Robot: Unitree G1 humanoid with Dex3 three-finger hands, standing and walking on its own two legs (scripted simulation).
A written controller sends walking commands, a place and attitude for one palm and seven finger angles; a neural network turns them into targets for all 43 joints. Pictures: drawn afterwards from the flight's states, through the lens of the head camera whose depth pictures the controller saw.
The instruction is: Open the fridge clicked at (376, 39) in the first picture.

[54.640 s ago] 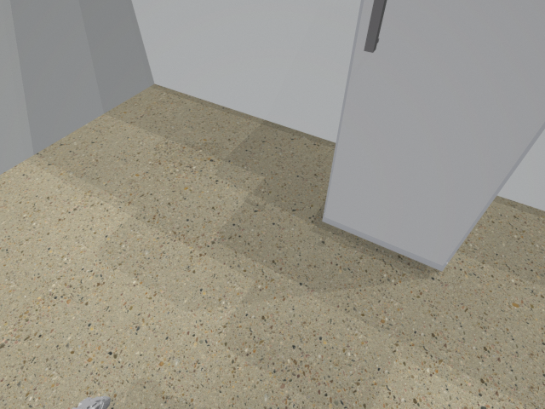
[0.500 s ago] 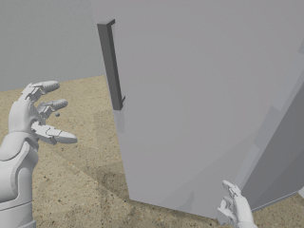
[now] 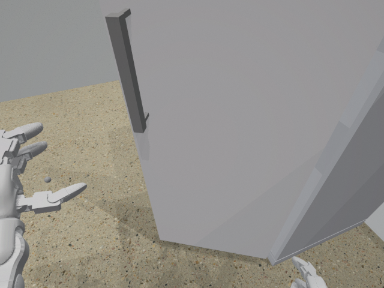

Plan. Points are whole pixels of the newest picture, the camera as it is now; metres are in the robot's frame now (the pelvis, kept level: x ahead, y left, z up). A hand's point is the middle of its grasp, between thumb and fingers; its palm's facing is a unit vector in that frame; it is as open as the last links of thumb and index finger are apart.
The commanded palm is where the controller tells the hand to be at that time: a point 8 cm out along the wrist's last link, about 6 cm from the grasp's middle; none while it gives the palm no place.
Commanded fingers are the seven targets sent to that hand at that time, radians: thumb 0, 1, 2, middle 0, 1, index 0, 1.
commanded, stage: draw the hand back to the body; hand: left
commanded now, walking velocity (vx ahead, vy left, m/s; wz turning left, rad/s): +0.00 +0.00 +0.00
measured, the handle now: (133, 77) +0.47 +0.20 +0.23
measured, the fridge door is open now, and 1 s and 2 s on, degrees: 58 58 58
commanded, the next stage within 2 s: step back with the hand held close in 0.72 s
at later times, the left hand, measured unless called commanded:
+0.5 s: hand (38, 202) +0.19 +0.28 +0.15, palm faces +0.49 -0.80 -0.35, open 7.7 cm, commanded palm +0.14 +0.31 +0.18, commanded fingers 0.00 0.90 0.90 -0.20 -0.30 -0.20 -0.30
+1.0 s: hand (49, 194) +0.20 +0.27 +0.16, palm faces +0.44 -0.81 -0.40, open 7.4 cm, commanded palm +0.14 +0.31 +0.17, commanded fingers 0.00 0.90 0.90 -0.20 -0.30 -0.20 -0.30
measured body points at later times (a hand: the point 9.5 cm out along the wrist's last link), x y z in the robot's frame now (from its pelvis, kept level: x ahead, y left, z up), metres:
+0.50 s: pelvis +0.01 +0.01 +0.00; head -0.02 -0.01 +0.45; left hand +0.16 +0.32 +0.17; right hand +0.21 -0.21 -0.08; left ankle +0.04 +0.12 -0.74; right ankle -0.03 -0.12 -0.74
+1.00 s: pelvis +0.00 +0.01 +0.00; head -0.01 +0.00 +0.45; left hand +0.17 +0.31 +0.18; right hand +0.19 -0.22 -0.09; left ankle +0.04 +0.12 -0.74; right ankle -0.03 -0.12 -0.74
